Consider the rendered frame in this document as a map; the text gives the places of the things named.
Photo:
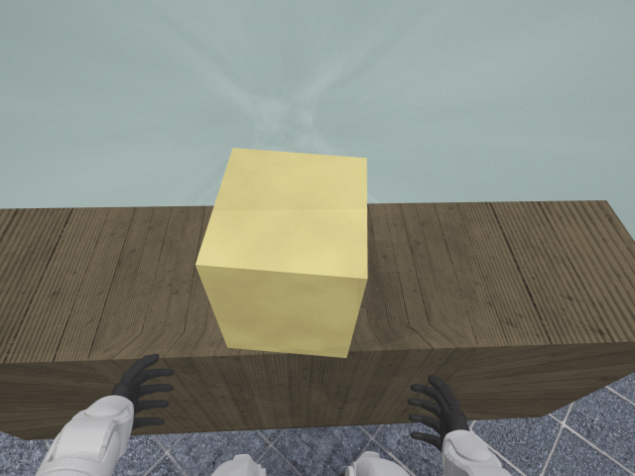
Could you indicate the robot left hand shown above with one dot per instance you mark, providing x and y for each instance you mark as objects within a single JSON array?
[{"x": 129, "y": 388}]

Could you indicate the robot right forearm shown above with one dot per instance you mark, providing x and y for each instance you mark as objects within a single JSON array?
[{"x": 464, "y": 453}]

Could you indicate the robot right hand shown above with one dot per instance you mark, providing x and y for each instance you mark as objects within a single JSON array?
[{"x": 447, "y": 410}]

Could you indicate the robot left forearm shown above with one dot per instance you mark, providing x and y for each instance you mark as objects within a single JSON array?
[{"x": 91, "y": 443}]

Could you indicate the carton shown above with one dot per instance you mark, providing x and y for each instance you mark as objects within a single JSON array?
[{"x": 284, "y": 257}]

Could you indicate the pedestal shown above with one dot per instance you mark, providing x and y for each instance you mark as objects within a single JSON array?
[{"x": 521, "y": 307}]

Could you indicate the robot right shin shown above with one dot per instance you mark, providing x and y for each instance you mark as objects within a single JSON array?
[{"x": 368, "y": 454}]

